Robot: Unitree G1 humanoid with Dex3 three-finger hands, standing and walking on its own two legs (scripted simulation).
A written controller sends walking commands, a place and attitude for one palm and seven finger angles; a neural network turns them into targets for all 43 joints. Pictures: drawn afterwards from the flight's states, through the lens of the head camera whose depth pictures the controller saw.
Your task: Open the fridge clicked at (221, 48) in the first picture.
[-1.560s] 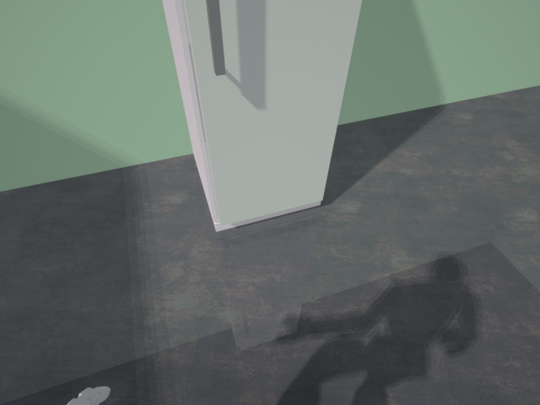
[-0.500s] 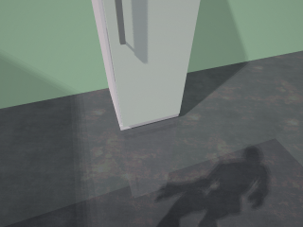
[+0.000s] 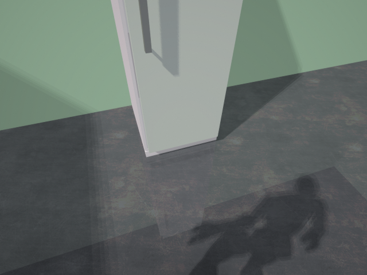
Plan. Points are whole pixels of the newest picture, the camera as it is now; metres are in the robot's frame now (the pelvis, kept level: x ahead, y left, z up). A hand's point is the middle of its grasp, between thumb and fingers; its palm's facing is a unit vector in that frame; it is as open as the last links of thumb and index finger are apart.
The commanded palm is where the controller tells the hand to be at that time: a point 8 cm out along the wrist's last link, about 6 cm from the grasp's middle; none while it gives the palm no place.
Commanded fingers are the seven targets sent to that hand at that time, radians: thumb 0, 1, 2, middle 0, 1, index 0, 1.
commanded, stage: walk to a spot facing it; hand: left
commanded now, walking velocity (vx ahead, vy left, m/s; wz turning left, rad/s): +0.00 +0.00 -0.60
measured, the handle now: (141, 2) +0.95 +0.22 +0.22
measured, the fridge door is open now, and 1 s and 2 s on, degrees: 0 0 0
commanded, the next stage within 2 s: none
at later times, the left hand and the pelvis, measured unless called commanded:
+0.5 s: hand out of the picture +0.05 +0.16 -0.17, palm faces -0.15 -0.95 -0.27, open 7.4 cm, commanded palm none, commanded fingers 0.00 0.90 0.90 -0.20 -0.30 -0.20 -0.30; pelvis -0.02 -0.03 -0.02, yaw -13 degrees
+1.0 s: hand out of the picture +0.14 +0.19 -0.19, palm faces -0.32 -0.93 -0.18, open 7.4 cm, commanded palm none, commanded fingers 0.00 0.90 0.90 -0.20 -0.30 -0.20 -0.30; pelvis +0.10 +0.00 -0.02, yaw -27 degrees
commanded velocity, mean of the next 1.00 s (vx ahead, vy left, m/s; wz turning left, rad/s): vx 0.21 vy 0.00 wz -0.58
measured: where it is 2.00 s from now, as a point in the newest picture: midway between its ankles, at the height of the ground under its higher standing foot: (207, 258)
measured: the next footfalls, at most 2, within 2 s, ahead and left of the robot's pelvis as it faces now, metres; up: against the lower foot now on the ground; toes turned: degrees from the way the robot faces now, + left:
left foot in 1.00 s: +0.23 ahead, +0.07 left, +0.00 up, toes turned -25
right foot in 1.52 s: +0.30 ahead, -0.22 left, +0.00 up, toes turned -55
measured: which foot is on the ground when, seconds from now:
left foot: down 0.00-0.40, up 0.42-0.98, down 1.00-1.00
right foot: down 0.00-0.98, up 1.00-1.00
